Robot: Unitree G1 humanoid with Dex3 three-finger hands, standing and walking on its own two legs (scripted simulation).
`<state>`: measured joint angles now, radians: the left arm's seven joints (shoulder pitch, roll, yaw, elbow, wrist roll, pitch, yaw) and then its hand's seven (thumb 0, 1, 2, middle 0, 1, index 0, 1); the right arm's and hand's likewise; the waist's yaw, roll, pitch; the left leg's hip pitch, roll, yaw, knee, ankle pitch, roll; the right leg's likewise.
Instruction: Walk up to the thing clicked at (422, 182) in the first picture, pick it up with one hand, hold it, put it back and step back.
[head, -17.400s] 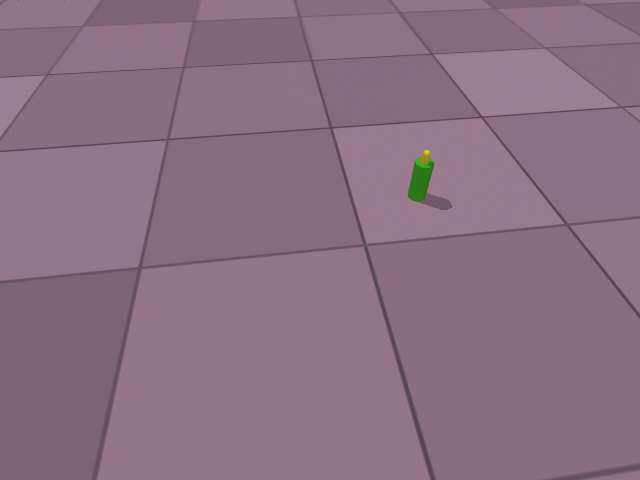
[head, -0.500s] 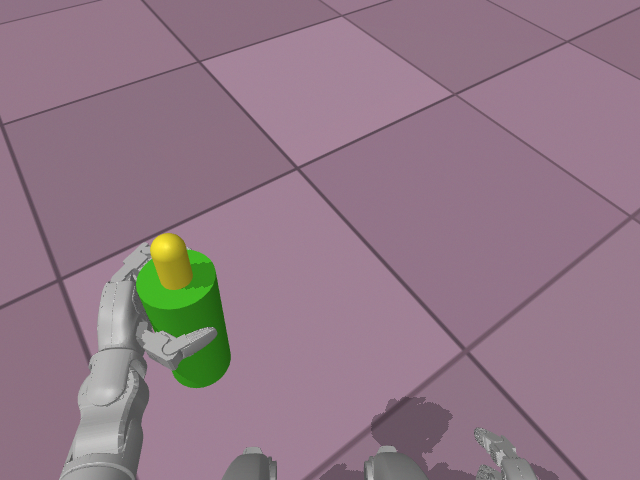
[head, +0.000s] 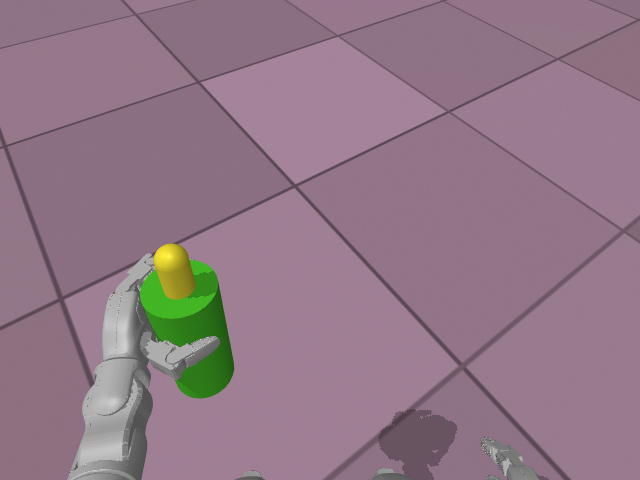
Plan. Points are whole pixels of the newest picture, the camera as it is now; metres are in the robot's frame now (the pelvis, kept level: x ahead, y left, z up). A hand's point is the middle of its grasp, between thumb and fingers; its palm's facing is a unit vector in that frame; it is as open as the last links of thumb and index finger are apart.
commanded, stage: hold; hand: left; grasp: from the side
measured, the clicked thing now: (190, 320) +0.33 +0.16 +0.01
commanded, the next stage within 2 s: none
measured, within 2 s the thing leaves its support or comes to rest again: neither
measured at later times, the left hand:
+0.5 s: hand (174, 308) +0.33 +0.17 +0.04, palm faces +0.11 -0.99 -0.01, open 11.7 cm
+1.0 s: hand (172, 313) +0.32 +0.17 +0.05, palm faces +0.10 -1.00 -0.02, open 11.7 cm
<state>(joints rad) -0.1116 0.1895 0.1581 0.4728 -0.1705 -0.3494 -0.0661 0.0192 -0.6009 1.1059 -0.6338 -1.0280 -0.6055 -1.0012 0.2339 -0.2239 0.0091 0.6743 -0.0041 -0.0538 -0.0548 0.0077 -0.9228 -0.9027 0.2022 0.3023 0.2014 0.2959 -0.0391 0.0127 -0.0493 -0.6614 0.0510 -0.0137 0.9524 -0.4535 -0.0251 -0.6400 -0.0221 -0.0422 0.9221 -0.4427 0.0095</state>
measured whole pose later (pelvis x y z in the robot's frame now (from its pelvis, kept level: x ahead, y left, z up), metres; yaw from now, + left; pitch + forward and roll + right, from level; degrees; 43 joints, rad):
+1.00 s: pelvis +0.00 +0.01 +0.02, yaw +0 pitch +4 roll -1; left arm -0.09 0.18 0.12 0.44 -0.16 -0.33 -0.04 0.02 -0.58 1.08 -0.65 -1.00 -0.62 -0.97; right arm 0.24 -0.21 0.00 0.69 0.00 -0.05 -0.03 0.01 -0.93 -0.90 0.20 0.30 0.20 0.30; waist -0.03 0.02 -0.01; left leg -0.52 0.04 0.00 0.84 -0.40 -0.01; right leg -0.49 -0.03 -0.03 0.80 -0.39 0.02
